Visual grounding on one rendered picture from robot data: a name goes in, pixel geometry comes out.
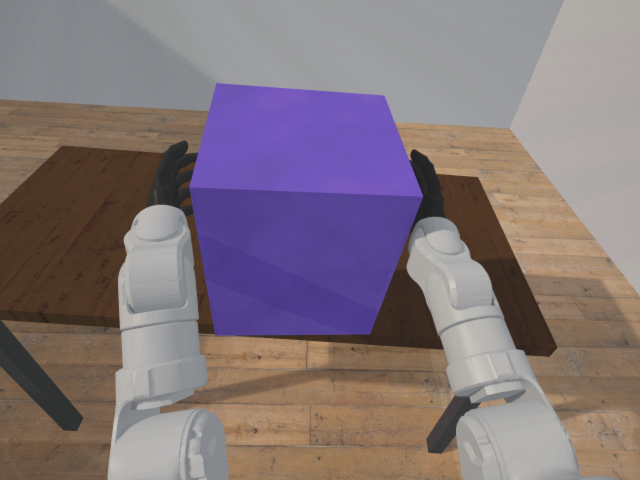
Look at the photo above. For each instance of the carton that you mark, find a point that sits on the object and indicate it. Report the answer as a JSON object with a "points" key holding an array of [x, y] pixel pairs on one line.
{"points": [[303, 201]]}

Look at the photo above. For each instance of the table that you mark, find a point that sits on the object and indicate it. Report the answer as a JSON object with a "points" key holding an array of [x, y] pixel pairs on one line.
{"points": [[62, 247]]}

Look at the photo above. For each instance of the left robot forearm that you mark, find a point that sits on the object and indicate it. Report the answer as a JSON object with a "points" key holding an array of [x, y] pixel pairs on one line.
{"points": [[158, 310]]}

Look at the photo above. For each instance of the robot left hand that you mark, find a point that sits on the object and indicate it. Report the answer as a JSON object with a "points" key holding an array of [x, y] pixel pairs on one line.
{"points": [[167, 180]]}

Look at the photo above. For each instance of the robot right hand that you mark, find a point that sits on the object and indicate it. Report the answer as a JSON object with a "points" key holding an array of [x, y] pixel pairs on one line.
{"points": [[433, 201]]}

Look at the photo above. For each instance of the right robot upper arm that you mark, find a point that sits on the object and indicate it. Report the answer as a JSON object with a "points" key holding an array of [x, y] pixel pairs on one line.
{"points": [[515, 441]]}

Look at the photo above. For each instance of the left robot upper arm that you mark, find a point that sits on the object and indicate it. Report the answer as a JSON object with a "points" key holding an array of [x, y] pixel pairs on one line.
{"points": [[182, 445]]}

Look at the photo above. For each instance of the right robot forearm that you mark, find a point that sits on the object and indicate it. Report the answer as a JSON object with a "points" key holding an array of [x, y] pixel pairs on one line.
{"points": [[484, 363]]}

